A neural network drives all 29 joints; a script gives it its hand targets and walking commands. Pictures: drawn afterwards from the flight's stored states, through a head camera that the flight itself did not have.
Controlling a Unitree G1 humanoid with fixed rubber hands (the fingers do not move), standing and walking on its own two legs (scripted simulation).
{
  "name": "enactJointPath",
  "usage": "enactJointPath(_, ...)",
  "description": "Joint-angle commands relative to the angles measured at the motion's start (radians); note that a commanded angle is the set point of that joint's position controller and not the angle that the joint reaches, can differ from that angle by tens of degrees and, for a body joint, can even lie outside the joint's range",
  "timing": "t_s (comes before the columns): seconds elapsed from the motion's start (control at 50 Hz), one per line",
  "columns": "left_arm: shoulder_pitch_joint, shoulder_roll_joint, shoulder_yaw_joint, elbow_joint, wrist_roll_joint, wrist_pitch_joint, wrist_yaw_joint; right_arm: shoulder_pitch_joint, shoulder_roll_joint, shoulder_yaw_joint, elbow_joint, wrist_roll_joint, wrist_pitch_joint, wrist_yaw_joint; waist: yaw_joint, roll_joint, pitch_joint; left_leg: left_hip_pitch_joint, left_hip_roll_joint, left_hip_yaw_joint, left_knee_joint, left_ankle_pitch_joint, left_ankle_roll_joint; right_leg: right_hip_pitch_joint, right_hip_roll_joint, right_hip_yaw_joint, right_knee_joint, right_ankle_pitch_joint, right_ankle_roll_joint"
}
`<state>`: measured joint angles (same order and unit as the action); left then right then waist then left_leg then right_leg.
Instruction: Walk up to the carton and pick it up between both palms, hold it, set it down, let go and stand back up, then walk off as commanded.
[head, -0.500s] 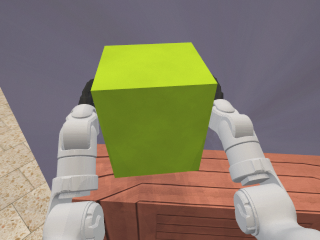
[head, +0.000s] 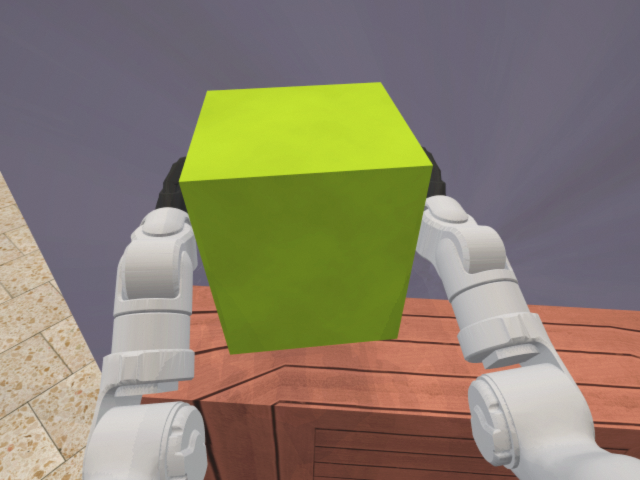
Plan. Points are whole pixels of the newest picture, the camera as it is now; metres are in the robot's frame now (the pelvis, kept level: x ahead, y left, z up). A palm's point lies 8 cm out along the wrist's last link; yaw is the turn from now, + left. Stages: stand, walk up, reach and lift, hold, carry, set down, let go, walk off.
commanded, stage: hold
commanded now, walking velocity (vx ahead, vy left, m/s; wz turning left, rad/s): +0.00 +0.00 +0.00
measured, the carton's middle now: (305, 218) +0.37 -0.01 +0.22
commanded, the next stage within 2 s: set down in 1.62 s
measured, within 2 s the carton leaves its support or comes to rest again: neither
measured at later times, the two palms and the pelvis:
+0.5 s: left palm (175, 219) +0.36 +0.14 +0.23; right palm (431, 207) +0.36 -0.16 +0.24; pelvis +0.00 +0.00 +0.00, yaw +0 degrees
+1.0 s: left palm (174, 216) +0.36 +0.14 +0.23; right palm (428, 203) +0.36 -0.16 +0.24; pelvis +0.00 +0.00 +0.00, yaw +0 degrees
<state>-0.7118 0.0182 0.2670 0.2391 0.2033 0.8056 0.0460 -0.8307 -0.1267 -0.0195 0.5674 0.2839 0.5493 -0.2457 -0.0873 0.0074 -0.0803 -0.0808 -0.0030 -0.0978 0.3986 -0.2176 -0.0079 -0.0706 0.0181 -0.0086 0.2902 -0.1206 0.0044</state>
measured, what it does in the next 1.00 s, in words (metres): stands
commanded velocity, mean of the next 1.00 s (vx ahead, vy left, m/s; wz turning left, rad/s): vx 0.00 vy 0.00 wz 0.00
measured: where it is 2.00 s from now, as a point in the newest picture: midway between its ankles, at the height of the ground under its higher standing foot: outside the picture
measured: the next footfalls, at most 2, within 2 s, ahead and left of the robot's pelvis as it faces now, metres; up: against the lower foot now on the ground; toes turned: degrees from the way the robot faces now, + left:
none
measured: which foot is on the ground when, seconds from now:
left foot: down 0.00-1.00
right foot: down 0.00-1.00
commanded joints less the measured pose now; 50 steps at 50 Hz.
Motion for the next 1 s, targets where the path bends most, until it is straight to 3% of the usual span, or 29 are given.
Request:
enactJointPath(0.0, -0.864, -0.649, -0.481, -0.22, -0.181, -0.109, -0.165, -0.898, 0.71, 0.359, -0.401, 0.154, -0.068, 0.126, -0.024, 0.028, -0.467, -0.004, -0.059, 0.062, -0.053, 0.293, -0.039, 0.239, 0.071, -0.022, 0.011, 0.202, 0.027)
enactJointPath(0.02, -0.846, -0.646, -0.484, -0.243, -0.184, -0.108, -0.172, -0.827, 0.705, 0.334, -0.392, 0.142, -0.061, 0.119, -0.044, 0.038, -0.477, 0.006, -0.059, 0.064, -0.05, 0.304, -0.043, 0.266, 0.062, -0.015, 0.015, 0.25, 0.031)
enactJointPath(0.06, -0.858, -0.633, -0.477, -0.234, -0.174, -0.106, -0.173, -0.841, 0.7, 0.334, -0.364, 0.14, -0.057, 0.121, -0.031, 0.05, -0.44, -0.008, -0.064, 0.062, -0.054, 0.287, -0.044, 0.248, 0.06, -0.015, 0.008, 0.211, 0.031)
enactJointPath(0.08, -0.87, -0.632, -0.489, -0.284, -0.19, -0.111, -0.169, -0.902, 0.733, 0.38, -0.45, 0.167, -0.069, 0.122, -0.008, 0.013, -0.524, -0.004, -0.063, 0.061, -0.042, 0.323, -0.032, 0.275, 0.07, -0.019, 0.021, 0.243, 0.036)
enactJointPath(0.1, -0.867, -0.629, -0.499, -0.265, -0.198, -0.109, -0.17, -0.886, 0.714, 0.357, -0.432, 0.151, -0.061, 0.119, -0.037, 0.028, -0.487, 0.005, -0.066, 0.062, -0.046, 0.293, -0.032, 0.256, 0.061, -0.014, 0.01, 0.243, 0.038)
enactJointPath(0.14, -0.835, -0.615, -0.451, -0.252, -0.165, -0.104, -0.17, -0.881, 0.734, 0.384, -0.427, 0.155, -0.059, 0.121, 0.009, -0.005, -0.476, 0.006, -0.069, 0.069, -0.054, 0.277, -0.02, 0.259, 0.06, -0.018, 0.008, 0.216, 0.041)
enactJointPath(0.2, -0.839, -0.612, -0.462, -0.248, -0.154, -0.097, -0.171, -0.875, 0.72, 0.365, -0.417, 0.152, -0.055, 0.124, 0.001, 0.015, -0.461, -0.003, -0.06, 0.066, -0.056, 0.276, -0.025, 0.255, 0.062, -0.019, 0.014, 0.215, 0.039)
enactJointPath(0.22, -0.887, -0.633, -0.495, -0.262, -0.178, -0.105, -0.17, -0.862, 0.718, 0.345, -0.378, 0.148, -0.054, 0.124, -0.029, 0.039, -0.444, 0.004, -0.061, 0.065, -0.06, 0.277, -0.036, 0.225, 0.064, -0.017, 0.007, 0.207, 0.034)
enactJointPath(0.24, -0.864, -0.627, -0.48, -0.244, -0.167, -0.1, -0.166, -0.884, 0.722, 0.377, -0.392, 0.158, -0.058, 0.131, 0.007, 0.034, -0.451, 0.007, -0.056, 0.07, -0.055, 0.293, -0.04, 0.228, 0.071, -0.018, 0.007, 0.19, 0.028)
enactJointPath(0.26, -0.848, -0.646, -0.474, -0.227, -0.171, -0.099, -0.167, -0.865, 0.711, 0.362, -0.388, 0.155, -0.056, 0.129, -0.016, 0.022, -0.429, -0.016, -0.056, 0.065, -0.063, 0.272, -0.039, 0.234, 0.071, -0.017, 0.008, 0.177, 0.026)
enactJointPath(0.28, -0.826, -0.624, -0.456, -0.225, -0.151, -0.094, -0.165, -0.86, 0.712, 0.362, -0.38, 0.149, -0.053, 0.129, -0.001, 0.017, -0.434, -0.004, -0.058, 0.066, -0.067, 0.263, -0.034, 0.244, 0.067, -0.014, 0.008, 0.193, 0.028)
enactJointPath(0.3, -0.817, -0.628, -0.457, -0.175, -0.156, -0.092, -0.175, -0.847, 0.669, 0.307, -0.335, 0.127, -0.049, 0.125, -0.039, 0.025, -0.38, -0.031, -0.054, 0.062, -0.077, 0.212, -0.041, 0.221, 0.063, -0.012, -0.004, 0.149, 0.022)
enactJointPath(0.32, -0.827, -0.642, -0.463, -0.217, -0.16, -0.095, -0.172, -0.895, 0.725, 0.362, -0.385, 0.142, -0.063, 0.131, 0.007, 0.008, -0.425, -0.021, -0.05, 0.065, -0.069, 0.268, -0.035, 0.244, 0.071, -0.019, 0.012, 0.181, 0.026)
enactJointPath(0.36, -0.848, -0.64, -0.48, -0.226, -0.163, -0.101, -0.167, -0.867, 0.702, 0.342, -0.367, 0.151, -0.058, 0.131, -0.014, 0.035, -0.44, -0.006, -0.056, 0.06, -0.059, 0.288, -0.049, 0.237, 0.072, -0.019, 0.013, 0.201, 0.023)
enactJointPath(0.42, -0.855, -0.641, -0.475, -0.238, -0.163, -0.102, -0.16, -0.903, 0.714, 0.365, -0.396, 0.164, -0.068, 0.14, 0.009, 0.031, -0.449, -0.003, -0.051, 0.063, -0.062, 0.298, -0.046, 0.232, 0.073, -0.022, 0.01, 0.177, 0.022)
enactJointPath(0.5, -0.844, -0.641, -0.486, -0.22, -0.164, -0.096, -0.172, -0.84, 0.684, 0.325, -0.359, 0.135, -0.055, 0.131, -0.041, 0.044, -0.403, -0.012, -0.056, 0.066, -0.068, 0.241, -0.048, 0.223, 0.065, -0.016, 0.004, 0.163, 0.024)
enactJointPath(0.56, -0.874, -0.649, -0.478, -0.231, -0.171, -0.106, -0.165, -0.911, 0.745, 0.365, -0.395, 0.14, -0.076, 0.139, 0.009, 0.011, -0.462, -0.027, -0.064, 0.072, -0.07, 0.219, -0.028, 0.235, 0.064, -0.02, 0.006, 0.156, 0.028)
enactJointPath(0.58, -0.895, -0.627, -0.455, -0.207, -0.168, -0.11, -0.164, -0.877, 0.713, 0.328, -0.346, 0.125, -0.06, 0.138, -0.017, 0.007, -0.417, -0.04, -0.057, 0.062, -0.086, 0.169, -0.026, 0.214, 0.059, -0.018, 0.005, 0.116, 0.027)
enactJointPath(0.62, -0.884, -0.64, -0.457, -0.185, -0.168, -0.112, -0.162, -0.933, 0.725, 0.341, -0.373, 0.13, -0.074, 0.141, 0.006, 0.016, -0.463, -0.021, -0.056, 0.069, -0.077, 0.188, -0.023, 0.215, 0.06, -0.012, 0.003, 0.13, 0.027)
enactJointPath(0.64, -0.874, -0.627, -0.462, -0.181, -0.167, -0.106, -0.163, -0.875, 0.713, 0.321, -0.33, 0.117, -0.063, 0.14, -0.02, 0.043, -0.428, -0.033, -0.062, 0.073, -0.083, 0.166, -0.026, 0.211, 0.055, -0.014, 0.0, 0.132, 0.022)
enactJointPath(0.66, -0.892, -0.639, -0.459, -0.203, -0.176, -0.113, -0.162, -0.929, 0.746, 0.352, -0.375, 0.136, -0.076, 0.139, 0.006, 0.011, -0.471, -0.019, -0.061, 0.071, -0.068, 0.23, -0.027, 0.239, 0.063, -0.023, 0.01, 0.169, 0.028)
enactJointPath(0.7, -0.883, -0.636, -0.45, -0.171, -0.17, -0.11, -0.168, -0.892, 0.718, 0.309, -0.322, 0.121, -0.067, 0.137, -0.022, 0.024, -0.412, -0.047, -0.062, 0.072, -0.08, 0.184, -0.025, 0.214, 0.053, -0.015, -0.003, 0.138, 0.026)
enactJointPath(0.72, -0.881, -0.612, -0.41, -0.159, -0.151, -0.112, -0.165, -0.919, 0.744, 0.341, -0.332, 0.135, -0.068, 0.141, 0.022, 0.0, -0.437, -0.052, -0.065, 0.079, -0.086, 0.163, -0.008, 0.232, 0.056, -0.013, -0.006, 0.109, 0.032)
enactJointPath(0.8, -0.882, -0.62, -0.403, -0.081, -0.143, -0.109, -0.178, -0.928, 0.711, 0.283, -0.27, 0.094, -0.066, 0.135, -0.014, -0.011, -0.362, -0.083, -0.061, 0.075, -0.102, 0.093, -0.009, 0.204, 0.052, -0.015, -0.014, 0.064, 0.029)
enactJointPath(0.84, -0.936, -0.616, -0.425, -0.154, -0.172, -0.125, -0.166, -0.936, 0.754, 0.323, -0.291, 0.125, -0.075, 0.141, 0.008, 0.01, -0.445, -0.054, -0.059, 0.075, -0.087, 0.156, -0.012, 0.22, 0.055, -0.012, 0.001, 0.109, 0.027)
enactJointPath(0.9, -0.913, -0.651, -0.478, -0.185, -0.186, -0.129, -0.151, -0.936, 0.735, 0.349, -0.352, 0.149, -0.08, 0.134, -0.007, 0.04, -0.496, -0.008, -0.058, 0.065, -0.057, 0.266, -0.033, 0.213, 0.072, -0.022, 0.006, 0.173, 0.023)
enactJointPath(0.92, -0.918, -0.65, -0.502, -0.21, -0.204, -0.131, -0.152, -0.889, 0.714, 0.315, -0.343, 0.141, -0.076, 0.126, -0.049, 0.062, -0.502, 0.002, -0.056, 0.066, -0.049, 0.265, -0.041, 0.224, 0.065, -0.015, 0.011, 0.199, 0.023)
enactJointPath(0.94, -0.893, -0.665, -0.51, -0.25, -0.203, -0.13, -0.148, -0.882, 0.744, 0.364, -0.38, 0.162, -0.079, 0.126, -0.024, 0.053, -0.532, 0.029, -0.055, 0.066, -0.037, 0.321, -0.047, 0.234, 0.075, -0.022, 0.022, 0.24, 0.025)
enactJointPath(0.98, -0.87, -0.619, -0.456, -0.18, -0.166, -0.115, -0.159, -0.84, 0.702, 0.321, -0.326, 0.143, -0.059, 0.128, -0.029, 0.05, -0.424, -0.013, -0.063, 0.067, -0.064, 0.238, -0.041, 0.218, 0.062, -0.021, 0.002, 0.158, 0.025)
